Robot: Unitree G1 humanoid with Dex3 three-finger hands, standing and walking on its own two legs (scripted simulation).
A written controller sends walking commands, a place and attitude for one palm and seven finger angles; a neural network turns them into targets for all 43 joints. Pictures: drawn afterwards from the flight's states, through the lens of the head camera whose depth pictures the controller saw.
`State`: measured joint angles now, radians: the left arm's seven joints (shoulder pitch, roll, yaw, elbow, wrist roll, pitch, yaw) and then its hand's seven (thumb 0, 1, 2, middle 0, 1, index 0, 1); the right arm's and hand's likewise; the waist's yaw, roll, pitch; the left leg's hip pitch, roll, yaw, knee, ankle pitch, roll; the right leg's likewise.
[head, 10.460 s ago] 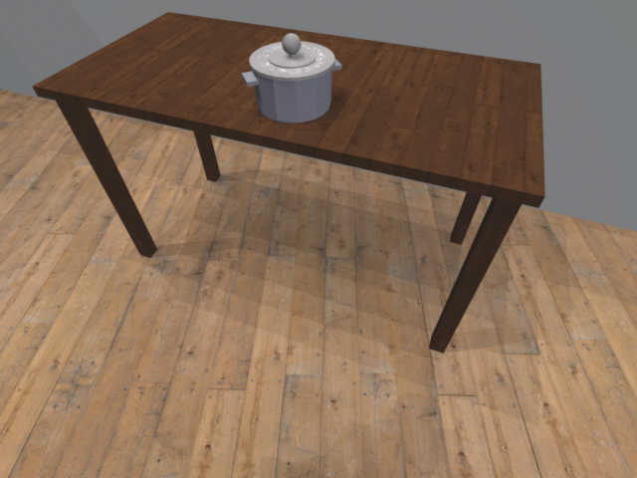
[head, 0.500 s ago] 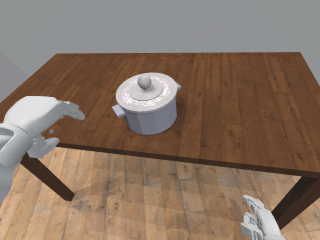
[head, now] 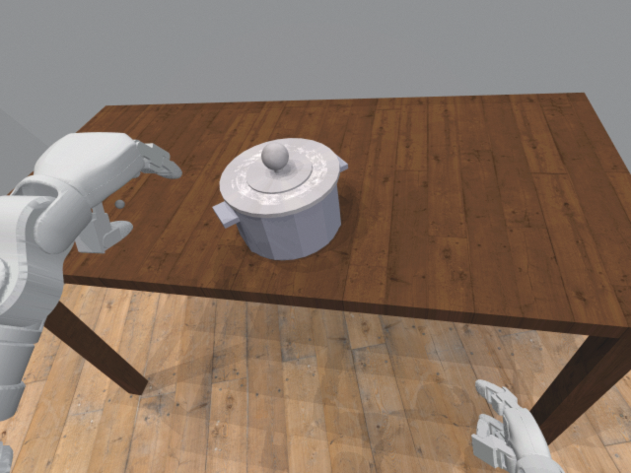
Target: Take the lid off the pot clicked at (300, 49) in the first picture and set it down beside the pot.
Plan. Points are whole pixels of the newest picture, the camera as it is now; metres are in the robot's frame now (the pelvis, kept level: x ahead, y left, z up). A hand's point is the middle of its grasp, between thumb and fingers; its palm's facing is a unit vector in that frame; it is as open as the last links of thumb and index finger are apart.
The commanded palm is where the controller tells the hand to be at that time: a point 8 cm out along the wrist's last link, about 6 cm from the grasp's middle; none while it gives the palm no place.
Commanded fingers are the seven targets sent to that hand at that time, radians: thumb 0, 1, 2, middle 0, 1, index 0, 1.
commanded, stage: move the open hand above the knob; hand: left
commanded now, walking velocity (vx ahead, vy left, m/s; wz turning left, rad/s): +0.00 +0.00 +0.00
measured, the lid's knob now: (275, 156) +0.55 +0.11 +0.13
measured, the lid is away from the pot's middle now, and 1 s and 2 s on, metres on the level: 0.00 0.00 0.00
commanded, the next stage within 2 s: none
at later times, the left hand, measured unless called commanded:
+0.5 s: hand (181, 163) +0.41 +0.18 +0.22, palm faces -0.10 +0.03 -0.99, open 10.1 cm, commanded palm +0.38 +0.18 +0.28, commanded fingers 0.00 -0.35 1.56 -0.85 -0.08 -0.85 -0.08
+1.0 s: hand (235, 130) +0.47 +0.13 +0.22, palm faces -0.12 +0.02 -0.99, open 10.1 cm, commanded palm +0.45 +0.14 +0.28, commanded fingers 0.00 -0.35 1.56 -0.85 -0.08 -0.85 -0.08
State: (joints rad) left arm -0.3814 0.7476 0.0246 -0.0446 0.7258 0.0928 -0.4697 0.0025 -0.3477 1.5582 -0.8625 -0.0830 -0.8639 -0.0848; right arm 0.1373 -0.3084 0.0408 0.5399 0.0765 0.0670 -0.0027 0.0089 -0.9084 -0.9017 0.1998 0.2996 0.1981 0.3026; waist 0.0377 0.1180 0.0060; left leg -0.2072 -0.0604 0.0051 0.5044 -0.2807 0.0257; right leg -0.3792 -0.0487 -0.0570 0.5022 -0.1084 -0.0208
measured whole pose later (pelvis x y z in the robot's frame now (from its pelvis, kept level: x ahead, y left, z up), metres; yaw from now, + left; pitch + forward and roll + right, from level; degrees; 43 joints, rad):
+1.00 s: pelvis +0.04 +0.02 +0.00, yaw +0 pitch +3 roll +2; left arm -0.92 0.49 -0.30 0.37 0.84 0.27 -0.46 0.00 -0.35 1.56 -0.86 -0.08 -0.86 -0.08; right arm 0.16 -0.29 0.04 0.59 0.09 0.12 0.02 0.01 -0.91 -0.90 0.20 0.30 0.20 0.30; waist -0.02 0.10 -0.02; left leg -0.20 -0.08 0.01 0.44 -0.29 0.05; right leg -0.40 -0.07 -0.05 0.50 -0.15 0.00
